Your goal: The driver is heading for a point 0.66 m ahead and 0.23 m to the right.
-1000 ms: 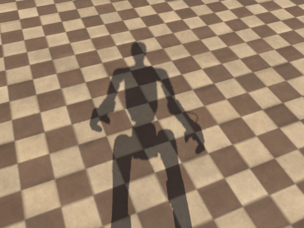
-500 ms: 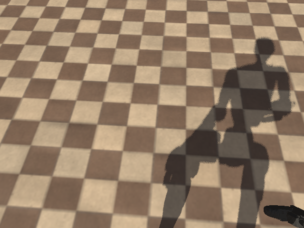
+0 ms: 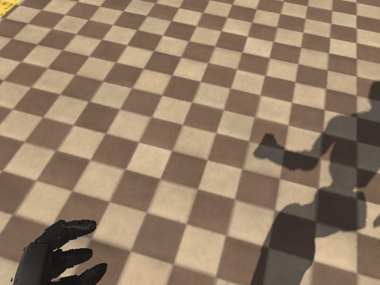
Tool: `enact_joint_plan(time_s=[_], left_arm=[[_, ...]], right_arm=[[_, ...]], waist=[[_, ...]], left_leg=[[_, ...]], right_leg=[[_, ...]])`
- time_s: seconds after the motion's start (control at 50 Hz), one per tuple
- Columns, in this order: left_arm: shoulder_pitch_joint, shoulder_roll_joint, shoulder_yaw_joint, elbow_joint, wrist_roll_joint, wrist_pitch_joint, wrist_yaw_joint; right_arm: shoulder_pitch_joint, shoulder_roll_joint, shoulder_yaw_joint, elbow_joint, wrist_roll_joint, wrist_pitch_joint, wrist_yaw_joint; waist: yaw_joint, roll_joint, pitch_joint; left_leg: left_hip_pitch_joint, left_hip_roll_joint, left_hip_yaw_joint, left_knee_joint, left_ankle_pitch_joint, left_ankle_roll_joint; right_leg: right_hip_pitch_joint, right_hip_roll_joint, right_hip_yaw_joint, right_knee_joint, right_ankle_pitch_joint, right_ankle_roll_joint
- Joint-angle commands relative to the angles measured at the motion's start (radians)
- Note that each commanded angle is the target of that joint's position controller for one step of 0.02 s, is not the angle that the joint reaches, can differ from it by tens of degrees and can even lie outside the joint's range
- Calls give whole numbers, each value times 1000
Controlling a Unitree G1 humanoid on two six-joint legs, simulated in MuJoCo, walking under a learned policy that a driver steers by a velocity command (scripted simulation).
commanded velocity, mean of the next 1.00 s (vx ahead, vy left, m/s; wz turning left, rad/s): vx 0.74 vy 0.00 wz -0.53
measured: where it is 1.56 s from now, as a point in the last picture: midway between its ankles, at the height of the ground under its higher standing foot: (222, 181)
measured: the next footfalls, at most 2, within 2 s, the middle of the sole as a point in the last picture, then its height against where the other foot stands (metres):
left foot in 0.44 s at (161, 230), level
right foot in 0.82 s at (255, 185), level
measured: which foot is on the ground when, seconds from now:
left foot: down 0.00-0.02, up 0.04-0.42, down 0.44-0.82, up 0.84-1.00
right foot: down 0.00-0.46, up 0.48-0.80, down 0.82-1.00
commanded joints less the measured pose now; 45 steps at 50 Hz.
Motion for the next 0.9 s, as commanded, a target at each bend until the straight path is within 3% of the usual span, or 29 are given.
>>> enact_joint_plan(time_s=[0.02, 0.04, 0.06, 0.08, 0.1, 0.12, 0.14, 0.2, 0.28, 0.32, 0.38, 0.42, 0.44, 0.46, 0.48, 0.5, 0.54, 0.56, 0.58, 0.6, 0.64, 0.7, 0.74, 0.8, 0.82, 0.84, 0.86, 0.88, 0.9], left_arm=[[568, 223, 78, 66, -13, 24, 15], [560, 257, 89, 113, 4, 10, -11], [502, 135, 68, 87, 16, 13, -13], [463, 104, 62, 76, 34, 22, -6], [445, 125, 66, 82, 40, 23, -17], [413, 121, 64, 88, 36, 18, -23], [389, 106, 56, 94, 36, 19, -22], [394, 86, 48, 121, -4, 25, -12], [404, 130, 65, 140, -6, 37, 20], [445, 139, 72, 162, -16, 41, 24], [485, 116, 71, 189, -29, 52, 28], [463, 139, 79, 187, -13, 69, 25], [403, 129, 72, 151, 18, 76, 21], [529, -17, 31, 129, 10, 70, 21], [578, -13, 0, 103, -42, 68, 26], [468, 65, 19, 114, -50, 74, 38], [273, 96, 30, 79, 1, 76, 32], [248, 74, 32, 58, 8, 80, 23], [244, 51, 31, 48, 1, 91, 18], [246, 32, 28, 37, -8, 102, 16], [207, 5, 12, 1, 3, 104, 10], [224, 30, 9, 30, 31, 73, -30], [173, 66, 19, 12, 31, 70, -46], [314, 160, 63, 57, 50, 77, -32], [356, 210, 79, 59, 55, 85, -17], [321, 284, 71, 34, 71, 93, 1], [314, 226, 45, -6, 78, 90, -10], [265, 198, 46, -16, 56, 94, -21], [207, 174, 39, -1, 33, 94, -25]], right_arm=[[-146, -127, -18, -78, -57, -2, -3], [62, -8, 15, -82, 4, -25, 12], [13, -87, 20, -87, 31, -52, 22], [-161, -128, 17, -125, 44, -73, 33], [-273, -106, 27, -161, 20, -91, 35], [-313, -90, 25, -173, -3, -101, 32], [-298, -69, 27, -175, -8, -103, 34], [-300, -64, 30, -186, -19, -95, 26], [-524, -16, 52, -269, -17, -107, 38], [-543, -41, 34, -279, -6, -107, 36], [-558, -95, 3, -295, 23, -106, 21], [-396, -154, -35, -276, 31, -111, 8], [-154, -179, -50, -239, 37, -102, -4], [27, -253, -65, -205, 10, -86, -7], [39, -244, -61, -170, 19, -79, 18], [-29, -148, -47, -190, 19, -67, 11], [-95, -98, -33, -151, -5, -50, 5], [-135, -76, -24, -135, -27, -50, 5], [-170, -43, -14, -119, -30, -52, 8], [-198, -19, -8, -107, -16, -54, 12], [-256, -58, -15, -92, 11, -63, 13], [-303, -158, -40, -88, 23, -68, 5], [-249, -200, -46, -57, 38, -71, 5], [-209, -221, -44, -34, 43, -56, 4], [-175, -198, -32, -34, 31, -52, 3], [-18, -86, 5, -36, -26, -43, 12], [119, -134, 20, 5, 10, -36, 27], [25, -210, 0, 4, 27, -20, 27], [-68, -199, 2, -27, 29, -7, 17]], waist=[[340, 63, -358], [168, -502, -445], [199, -310, -350], [225, -136, -207], [199, 62, -89], [159, 115, -42], [116, 77, -20], [77, 23, 32], [145, -16, 111], [161, -38, 85], [153, -62, 58], [42, -81, -69], [-81, -84, -238], [-49, 224, -457], [-15, 488, -544], [-47, 349, -339], [-34, 66, -85], [13, 82, -22], [51, 94, 17], [81, 102, 30], [117, 93, 78], [127, 81, -4], [121, 78, -25], [223, 37, -122], [249, -13, -149], [132, -324, -252], [135, -262, -527], [166, -99, -478], [147, -34, -327]], left_leg=[[-349, 190, 58, 768, 1131, 6], [-766, -30, 89, 1120, 117, -96], [-917, 50, 29, 1107, 122, -57], [-951, 93, 28, 1069, 159, -45], [-922, 104, 54, 976, 170, -35], [-894, 127, 55, 864, 188, -40], [-851, 142, 54, 795, 203, -53], [-825, 158, 86, 599, 193, -118], [-591, 102, 157, 220, 543, -168], [-429, 82, 137, 149, 703, -176], [-407, 82, 108, 59, 617, -168], [-236, 84, 131, 63, 492, -130], [49, 184, 71, 155, 390, -86], [442, 460, -350, 121, 76, 61], [485, 578, -744, -61, -285, 119], [343, 508, -628, -109, -315, 72], [36, 432, -294, -121, 99, 24], [-94, 403, -203, -135, 286, 37], [-186, 379, -117, -142, 463, 43], [-236, 370, -44, -145, 625, 43], [-335, 383, 49, -181, 859, 54], [-435, 282, 226, -204, 847, 6], [-382, 311, 231, -185, 884, -6], [-316, 280, 285, 113, 1024, -67], [-404, 231, 307, 328, 858, -111], [-629, 96, 326, 786, -145, -174], [-700, 82, 122, 984, -221, -176], [-686, 126, 101, 988, -146, -179], [-746, 158, 132, 919, -83, -186]], right_leg=[[786, -93, 146, 183, -207, -120], [1068, -310, 819, -81, -583, -333], [1065, -304, 976, -206, -810, -299], [935, -283, 822, -196, -691, -269], [761, -229, 736, -225, -524, -251], [664, -188, 660, -234, -407, -252], [593, -146, 601, -252, -333, -255], [467, -115, 531, -281, -226, -269], [162, -45, 425, -340, -228, -206], [119, -54, 443, -337, -259, -167], [293, -70, 477, -223, -166, -124], [370, -42, 440, 43, 177, -73], [250, -24, 407, 319, 168, -44], [-59, 88, 297, 722, -352, -1], [-235, 27, 236, 943, -587, 1], [-328, -30, 197, 988, -503, -1], [-307, -98, 135, 931, -406, -6], [-250, -124, 143, 889, -387, -3], [-204, -139, 145, 861, -418, 4], [-182, -141, 141, 817, -459, 12], [-167, -139, 121, 625, -435, 35], [151, -63, 43, 249, -33, 24], [234, -27, 46, 175, 41, -3], [472, 40, 20, 67, 93, -62], [599, -9, 72, 58, 297, -83], [822, -286, 373, 155, 927, -209], [937, -450, 672, 97, 832, -365], [820, -372, 592, 47, 670, -337], [699, -317, 491, 19, 546, -293]])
